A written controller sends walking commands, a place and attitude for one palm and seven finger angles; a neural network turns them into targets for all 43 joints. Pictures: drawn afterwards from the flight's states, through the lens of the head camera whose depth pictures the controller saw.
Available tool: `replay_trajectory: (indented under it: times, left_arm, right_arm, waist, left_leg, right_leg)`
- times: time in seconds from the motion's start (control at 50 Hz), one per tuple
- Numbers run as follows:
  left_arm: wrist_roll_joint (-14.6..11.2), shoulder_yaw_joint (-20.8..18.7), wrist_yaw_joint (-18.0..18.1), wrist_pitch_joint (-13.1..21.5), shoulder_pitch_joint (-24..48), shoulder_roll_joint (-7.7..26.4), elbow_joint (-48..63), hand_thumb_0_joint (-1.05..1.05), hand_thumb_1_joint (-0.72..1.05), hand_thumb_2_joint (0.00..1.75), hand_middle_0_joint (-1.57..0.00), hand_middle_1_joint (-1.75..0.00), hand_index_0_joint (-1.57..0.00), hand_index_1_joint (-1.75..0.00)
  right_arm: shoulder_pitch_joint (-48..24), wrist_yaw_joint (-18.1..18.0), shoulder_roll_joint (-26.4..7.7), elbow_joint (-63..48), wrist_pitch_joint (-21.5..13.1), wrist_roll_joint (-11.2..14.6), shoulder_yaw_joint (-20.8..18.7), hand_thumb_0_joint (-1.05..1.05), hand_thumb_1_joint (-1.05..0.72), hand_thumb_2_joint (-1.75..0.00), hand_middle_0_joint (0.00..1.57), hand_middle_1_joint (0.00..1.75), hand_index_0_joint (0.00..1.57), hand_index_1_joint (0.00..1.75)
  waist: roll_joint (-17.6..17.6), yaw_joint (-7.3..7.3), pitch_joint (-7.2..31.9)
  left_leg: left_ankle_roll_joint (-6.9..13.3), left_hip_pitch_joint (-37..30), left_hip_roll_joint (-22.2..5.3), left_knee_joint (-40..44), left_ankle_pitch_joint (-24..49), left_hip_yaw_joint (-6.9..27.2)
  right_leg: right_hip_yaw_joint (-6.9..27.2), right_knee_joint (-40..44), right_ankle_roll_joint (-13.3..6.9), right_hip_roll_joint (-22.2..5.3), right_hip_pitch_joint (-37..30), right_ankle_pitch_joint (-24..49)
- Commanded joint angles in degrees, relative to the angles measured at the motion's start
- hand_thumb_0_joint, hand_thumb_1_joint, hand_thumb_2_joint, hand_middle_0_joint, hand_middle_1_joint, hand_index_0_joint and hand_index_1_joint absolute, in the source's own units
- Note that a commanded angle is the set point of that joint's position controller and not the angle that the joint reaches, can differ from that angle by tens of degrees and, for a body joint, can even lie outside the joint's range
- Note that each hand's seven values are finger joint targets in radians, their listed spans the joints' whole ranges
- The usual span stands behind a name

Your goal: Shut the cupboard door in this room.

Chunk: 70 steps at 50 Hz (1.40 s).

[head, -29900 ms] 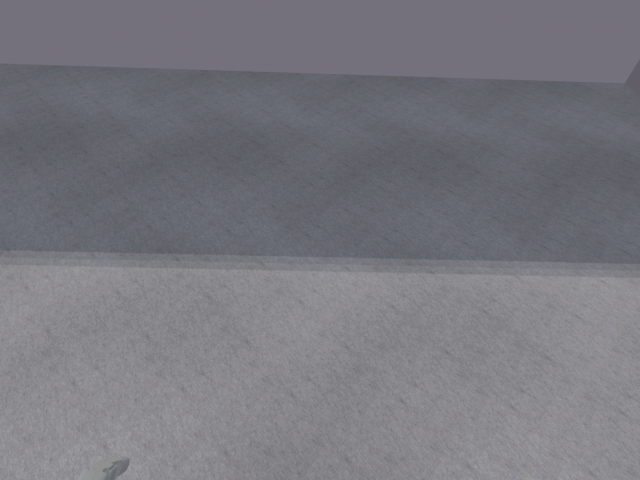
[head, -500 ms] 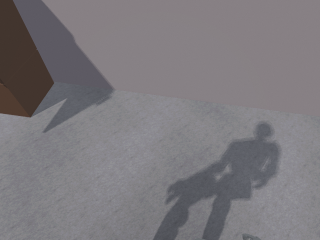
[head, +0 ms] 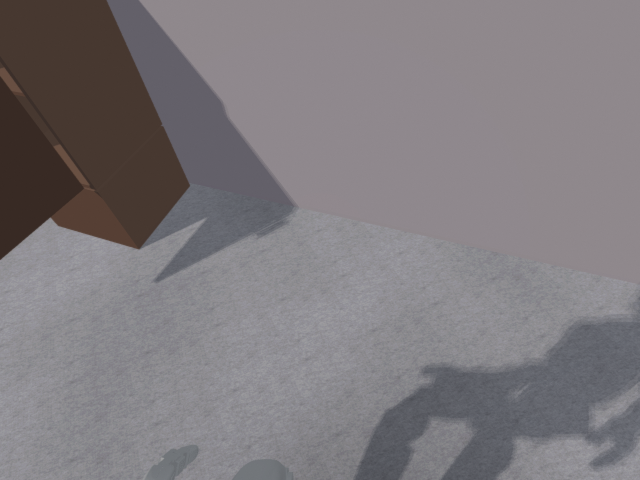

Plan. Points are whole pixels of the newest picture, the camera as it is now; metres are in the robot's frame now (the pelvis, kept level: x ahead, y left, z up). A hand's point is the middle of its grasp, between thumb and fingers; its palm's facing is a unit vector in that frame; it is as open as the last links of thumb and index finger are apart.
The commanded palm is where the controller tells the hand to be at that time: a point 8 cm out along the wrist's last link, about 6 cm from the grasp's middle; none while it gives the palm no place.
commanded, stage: walk to a spot facing it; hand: left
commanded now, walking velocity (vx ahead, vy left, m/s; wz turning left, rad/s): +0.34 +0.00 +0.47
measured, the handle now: out of the picture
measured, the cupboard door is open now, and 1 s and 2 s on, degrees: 84 84 84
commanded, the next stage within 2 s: turn to face it in 1.16 s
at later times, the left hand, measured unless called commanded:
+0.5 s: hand out of the picture +0.12 +0.24 -0.18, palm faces +0.30 -0.94 -0.19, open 7.4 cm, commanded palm none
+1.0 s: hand (205, 276) +0.49 +0.25 -0.15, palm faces +0.29 -0.94 -0.21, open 7.4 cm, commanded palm none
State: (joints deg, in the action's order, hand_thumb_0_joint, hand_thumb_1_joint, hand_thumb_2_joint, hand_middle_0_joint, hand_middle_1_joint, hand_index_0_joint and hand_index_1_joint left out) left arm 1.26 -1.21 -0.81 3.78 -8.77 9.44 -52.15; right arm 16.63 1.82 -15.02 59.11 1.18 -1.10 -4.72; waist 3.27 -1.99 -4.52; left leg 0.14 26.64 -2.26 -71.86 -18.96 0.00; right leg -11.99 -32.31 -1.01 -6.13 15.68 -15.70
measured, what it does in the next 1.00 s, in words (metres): walks ahead, turning left: left foot, then right foot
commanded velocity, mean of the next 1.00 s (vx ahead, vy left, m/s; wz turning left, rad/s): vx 0.36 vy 0.00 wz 0.29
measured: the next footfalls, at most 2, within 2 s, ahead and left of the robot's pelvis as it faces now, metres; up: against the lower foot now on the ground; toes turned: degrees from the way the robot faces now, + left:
left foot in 0.38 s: +0.27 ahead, +0.16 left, +0.00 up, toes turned +19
right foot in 0.88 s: +0.55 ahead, -0.02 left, +0.00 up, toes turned +7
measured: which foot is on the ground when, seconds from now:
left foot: up 0.00-0.36, down 0.38-0.88, up 0.90-1.00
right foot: down 0.00-0.36, up 0.38-0.86, down 0.88-1.00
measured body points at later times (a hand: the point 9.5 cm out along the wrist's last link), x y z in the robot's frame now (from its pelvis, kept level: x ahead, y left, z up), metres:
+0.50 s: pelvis +0.21 +0.07 -0.01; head +0.25 +0.08 +0.44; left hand +0.11 +0.29 -0.16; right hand +0.38 -0.13 -0.14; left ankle +0.23 +0.14 -0.73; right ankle +0.14 -0.10 -0.63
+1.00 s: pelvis +0.44 +0.05 +0.00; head +0.46 +0.04 +0.45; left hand +0.47 +0.30 -0.13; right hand +0.44 -0.18 -0.17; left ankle +0.30 +0.15 -0.64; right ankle +0.50 -0.03 -0.73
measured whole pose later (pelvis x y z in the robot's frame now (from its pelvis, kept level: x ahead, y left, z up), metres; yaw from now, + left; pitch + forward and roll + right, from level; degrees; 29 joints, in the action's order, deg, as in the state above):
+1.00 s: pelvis +0.44 +0.05 +0.00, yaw +19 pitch -2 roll +1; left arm 1.1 -1.6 -0.9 4.5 -7.4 8.8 -56.1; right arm 21.7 0.5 -9.9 65.0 -0.8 -0.7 -3.2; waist 2.0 -2.3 -4.4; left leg 1.7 19.7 -1.9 -67.0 -22.5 -0.4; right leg -10.4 -32.9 -1.9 -4.6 17.0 -14.4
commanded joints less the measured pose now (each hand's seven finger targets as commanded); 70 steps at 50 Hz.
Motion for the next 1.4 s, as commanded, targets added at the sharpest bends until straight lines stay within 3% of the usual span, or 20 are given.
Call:
replay_trajectory:
  times: [0.0,0.22,0.3,0.32,0.36,0.4,0.5,0.76,0.82,0.84,0.86,0.88,0.94,1.02,1.24,1.3,1.32,1.34,1.36,1.38]
  left_arm:
    - [0.3,-2.7,1.2,1.3,-5.9,8.7,-0.6,0.00,0.90,0.90,-0.20,-0.30,-0.20,-0.30]
    - [0.4,-2.2,1.6,1.7,-16.1,9.9,-6.4,0.00,0.90,0.90,-0.20,-0.30,-0.20,-0.30]
    - [0.1,-2.6,1.4,1.2,-14.8,13.0,-7.0,0.00,0.90,0.90,-0.20,-0.30,-0.20,-0.30]
    - [-0.3,-2.7,1.3,1.2,-13.2,13.5,-6.5,0.00,0.90,0.90,-0.20,-0.30,-0.20,-0.30]
    - [-1.3,-1.8,-0.1,1.1,-12.4,8.3,-2.6,0.00,0.90,0.90,-0.20,-0.30,-0.20,-0.30]
    - [-1.1,-2.1,0.7,0.6,-5.4,8.1,-1.2,0.00,0.90,0.90,-0.20,-0.30,-0.20,-0.30]
    - [0.5,-1.6,0.4,-1.8,-12.0,4.2,-6.0,0.00,0.90,0.90,-0.20,-0.30,-0.20,-0.30]
    - [-0.1,-1.7,-0.8,-1.6,6.6,4.5,1.2,0.00,0.90,0.90,-0.20,-0.30,-0.20,-0.30]
    - [0.0,-2.3,-0.7,-0.5,-2.4,6.3,-1.5,0.00,0.90,0.90,-0.20,-0.30,-0.20,-0.30]
    - [0.3,-3.1,-0.4,0.4,-10.7,8.8,-4.2,0.00,0.90,0.90,-0.20,-0.30,-0.20,-0.30]
    - [0.9,-4.8,0.4,1.0,-19.4,15.0,-6.8,0.00,0.90,0.90,-0.20,-0.30,-0.20,-0.30]
    - [-0.1,-5.2,0.9,0.6,-22.1,18.3,-7.5,0.00,0.90,0.90,-0.20,-0.30,-0.20,-0.30]
    - [-0.3,-3.6,1.2,0.7,-9.9,10.9,-5.1,0.00,0.90,0.90,-0.20,-0.30,-0.20,-0.30]
    - [0.0,-2.3,1.4,1.2,-6.8,6.1,-4.9,0.00,0.90,0.90,-0.20,-0.30,-0.20,-0.30]
    - [0.1,-3.0,2.1,0.4,-12.4,10.6,-6.4,0.00,0.90,0.90,-0.20,-0.30,-0.20,-0.30]
    - [-0.1,-3.7,2.1,-0.2,-10.6,13.2,-5.5,0.00,0.90,0.90,-0.20,-0.30,-0.20,-0.30]
    - [-0.6,-3.9,1.9,-0.5,-9.8,13.4,-4.4,0.00,0.90,0.90,-0.20,-0.30,-0.20,-0.30]
    - [-1.7,-3.5,1.2,-0.8,-11.5,10.5,-2.6,0.00,0.90,0.90,-0.20,-0.30,-0.20,-0.30]
    - [-1.6,-2.6,1.6,-1.2,-9.4,9.0,-0.7,0.00,0.90,0.90,-0.20,-0.30,-0.20,-0.30]
    - [-1.4,-2.8,2.0,-2.0,-6.1,9.9,0.7,0.00,0.90,0.90,-0.20,-0.30,-0.20,-0.30]
  right_arm:
    - [-1.2,0.9,0.1,-4.6,-0.5,-0.2,-0.5,0.00,-0.90,-0.90,0.20,0.30,0.20,0.30]
    - [-17.7,2.1,1.8,-9.7,-1.9,-0.4,2.1,0.00,-0.90,-0.90,0.20,0.30,0.20,0.30]
    - [-8.9,1.0,-1.0,-7.9,-3.0,-0.6,1.5,0.00,-0.90,-0.90,0.20,0.30,0.20,0.30]
    - [-0.3,0.5,-3.5,-5.6,-3.4,-1.0,0.5,0.00,-0.90,-0.90,0.20,0.30,0.20,0.30]
    - [12.0,-1.2,-16.1,-2.7,-4.1,-0.6,-2.6,0.00,-0.90,-0.90,0.20,0.30,0.20,0.30]
    - [7.2,-2.2,-13.4,-2.5,-3.9,0.5,-2.1,0.00,-0.90,-0.90,0.20,0.30,0.20,0.30]
    - [-1.7,-2.3,-3.3,-3.3,-5.7,0.3,0.7,0.00,-0.90,-0.90,0.20,0.30,0.20,0.30]
    - [6.6,-2.8,-4.0,0.9,-5.9,-0.3,0.0,0.00,-0.90,-0.90,0.20,0.30,0.20,0.30]
    - [6.4,-2.8,-4.5,1.7,-5.5,-0.2,0.0,0.00,-0.90,-0.90,0.20,0.30,0.20,0.30]
    - [6.3,-2.6,-3.7,1.8,-5.7,0.2,0.2,0.00,-0.90,-0.90,0.20,0.30,0.20,0.30]
    - [7.5,-2.0,-0.2,0.6,-5.9,0.8,0.7,0.00,-0.90,-0.90,0.20,0.30,0.20,0.30]
    - [6.9,-2.0,0.1,-1.2,-5.3,1.1,0.9,0.00,-0.90,-0.90,0.20,0.30,0.20,0.30]
    - [1.0,-1.4,1.1,-0.4,-4.3,0.5,0.4,0.00,-0.90,-0.90,0.20,0.30,0.20,0.30]
    - [3.5,-0.7,3.4,0.8,-1.6,0.0,0.5,0.00,-0.90,-0.90,0.20,0.30,0.20,0.30]
    - [-12.0,1.1,2.7,-6.5,-1.5,-0.1,1.9,0.00,-0.90,-0.90,0.20,0.30,0.20,0.30]
    - [-4.0,0.4,-1.5,-5.7,-1.8,-0.4,0.8,0.00,-0.90,-0.90,0.20,0.30,0.20,0.30]
    - [2.4,0.0,-5.0,-4.4,-2.0,-0.7,-0.3,0.00,-0.90,-0.90,0.20,0.30,0.20,0.30]
    - [6.4,-0.7,-11.7,-4.2,-2.5,-1.0,-1.8,0.00,-0.90,-0.90,0.20,0.30,0.20,0.30]
    - [8.9,-1.4,-15.6,-3.5,-2.4,0.7,-2.1,0.00,-0.90,-0.90,0.20,0.30,0.20,0.30]
    - [7.5,-1.7,-14.7,-3.7,-1.9,1.1,-1.7,0.00,-0.90,-0.90,0.20,0.30,0.20,0.30]
  waist:
    - [-12.5,1.19,1.2]
    - [-9.5,5.33,-2.5]
    - [-10.3,0.51,4.4]
    - [-8.1,-3.93,10.1]
    - [14.7,-7.78,20.8]
    - [1.6,-4.93,12.8]
    - [1.3,2.88,3.9]
    - [2.7,-0.53,-0.7]
    - [-1.1,4.00,3.3]
    - [-3.9,7.50,7.9]
    - [-17.3,10.23,14.8]
    - [-20.4,9.24,15.7]
    - [-8.5,5.49,3.8]
    - [-10.6,1.03,0.1]
    - [-11.2,3.96,-0.2]
    - [-9.9,-0.77,6.0]
    - [-4.3,-3.86,11.9]
    - [11.9,-4.62,18.2]
    - [14.8,-5.57,23.6]
    - [4.4,-4.62,18.7]
  left_leg:
    - [-1.4,8.9,-3.9,-0.6,8.0,1.2]
    - [-0.2,9.4,-3.7,29.8,9.4,-6.6]
    - [3.2,-6.4,2.1,36.2,3.9,-10.4]
    - [4.4,-20.1,3.0,41.4,7.9,-9.0]
    - [14.3,-47.2,-21.1,47.9,28.4,27.7]
    - [14.9,-37.1,-20.9,52.0,28.1,22.1]
    - [9.5,-15.4,-11.3,57.9,20.6,6.4]
    - [9.9,-24.5,-11.9,57.8,24.6,5.5]
    - [7.1,-21.8,-9.3,45.9,32.5,3.3]
    - [4.9,-15.7,-6.1,34.5,31.3,1.5]
    - [2.3,-1.9,0.5,16.8,11.4,-3.6]
    - [1.6,5.9,3.8,3.1,-12.7,-1.0]
    - [1.7,9.2,-3.6,-3.2,-0.8,3.1]
    - [-0.7,5.9,-4.6,0.9,5.8,0.7]
    - [-0.8,4.3,-2.7,30.9,8.3,-7.9]
    - [1.0,-9.7,0.9,38.3,9.9,-8.5]
    - [1.9,-22.1,-0.5,42.8,22.8,-6.2]
    - [8.9,-37.2,-15.8,42.0,51.3,12.8]
    - [15.3,-40.2,-23.6,43.6,69.4,22.7]
    - [16.3,-34.1,-23.3,45.0,60.3,18.6]
  right_leg:
    - [7.9,21.4,-0.1,-13.9,-3.7,0.2]
    - [-2.5,19.2,-2.8,-14.9,-18.0,25.2]
    - [-5.4,2.7,-2.3,-15.7,-19.8,46.5]
    - [-7.1,-10.5,-0.4,-13.9,-14.1,44.4]
    - [-1.1,-42.7,4.6,1.1,18.8,-17.2]
    - [7.2,-47.7,3.3,-2.5,22.9,-12.9]
    - [9.2,-36.0,4.3,-4.4,13.1,-2.5]
    - [6.2,-5.4,3.8,-0.9,14.4,4.3]
    - [3.8,3.1,2.3,2.5,-1.9,6.4]
    - [6.7,4.9,0.9,0.6,-15.3,8.1]
    - [23.8,7.9,-3.3,-14.7,-29.5,10.4]
    - [37.1,14.1,-7.7,-24.2,-29.8,14.1]
    - [24.7,17.8,-5.1,-18.5,-12.9,1.9]
    - [8.8,21.1,-1.9,-13.8,-1.9,5.9]
    - [-2.7,12.9,-2.5,-14.1,-14.5,34.0]
    - [-4.4,-3.6,-0.6,-15.0,-13.9,42.2]
    - [-5.3,-15.9,1.6,-12.5,-8.3,34.4]
    - [-4.6,-32.5,5.8,-2.5,8.4,-5.1]
    - [4.2,-42.4,5.6,0.9,14.1,-24.6]
    - [7.7,-44.2,4.9,-0.8,14.4,-22.8]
